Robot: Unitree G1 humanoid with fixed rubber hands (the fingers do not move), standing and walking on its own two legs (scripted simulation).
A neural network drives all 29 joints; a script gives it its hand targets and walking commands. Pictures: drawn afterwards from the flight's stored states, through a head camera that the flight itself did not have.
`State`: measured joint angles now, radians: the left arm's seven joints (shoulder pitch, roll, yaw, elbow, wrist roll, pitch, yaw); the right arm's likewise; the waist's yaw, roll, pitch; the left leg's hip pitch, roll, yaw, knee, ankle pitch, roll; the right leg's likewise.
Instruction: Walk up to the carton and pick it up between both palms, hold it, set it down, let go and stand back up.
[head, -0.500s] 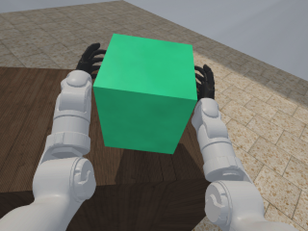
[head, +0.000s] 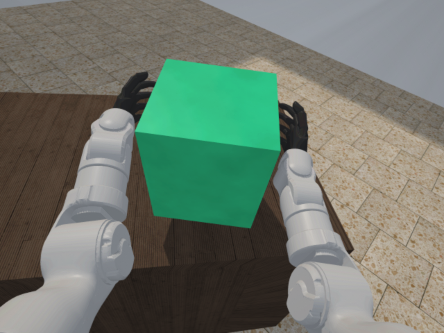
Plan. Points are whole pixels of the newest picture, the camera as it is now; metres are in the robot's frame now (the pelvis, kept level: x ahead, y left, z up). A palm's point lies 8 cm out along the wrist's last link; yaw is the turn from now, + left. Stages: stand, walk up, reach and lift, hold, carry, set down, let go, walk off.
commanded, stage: set down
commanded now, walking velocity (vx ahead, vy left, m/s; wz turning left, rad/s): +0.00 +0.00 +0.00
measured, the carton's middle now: (211, 149) +0.44 -0.04 +0.10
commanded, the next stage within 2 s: none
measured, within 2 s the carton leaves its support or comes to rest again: neither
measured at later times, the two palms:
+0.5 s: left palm (127, 112) +0.47 +0.12 +0.17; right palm (290, 150) +0.38 -0.17 +0.16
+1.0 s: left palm (136, 124) +0.49 +0.11 +0.13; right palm (285, 163) +0.39 -0.18 +0.11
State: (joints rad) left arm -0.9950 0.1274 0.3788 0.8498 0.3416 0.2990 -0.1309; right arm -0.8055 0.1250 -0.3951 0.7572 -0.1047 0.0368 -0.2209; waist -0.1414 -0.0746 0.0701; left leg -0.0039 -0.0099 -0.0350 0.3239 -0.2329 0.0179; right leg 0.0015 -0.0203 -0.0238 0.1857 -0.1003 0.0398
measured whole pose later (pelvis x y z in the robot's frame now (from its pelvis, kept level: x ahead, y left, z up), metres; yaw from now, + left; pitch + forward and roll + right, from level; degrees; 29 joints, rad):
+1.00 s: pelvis +0.01 +0.01 +0.00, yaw -1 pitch +2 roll -2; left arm -1.06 0.19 0.42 1.10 0.36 0.16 -0.16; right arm -0.79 0.24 -0.57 0.76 -0.30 -0.03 -0.22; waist -0.17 -0.06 0.03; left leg -0.13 -0.01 -0.02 0.33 -0.24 0.02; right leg -0.12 -0.02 -0.01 0.18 -0.09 0.05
